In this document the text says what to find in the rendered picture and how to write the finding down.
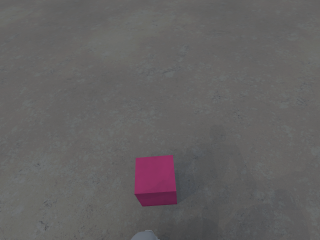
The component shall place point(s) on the carton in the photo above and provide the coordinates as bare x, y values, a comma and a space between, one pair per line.
155, 183

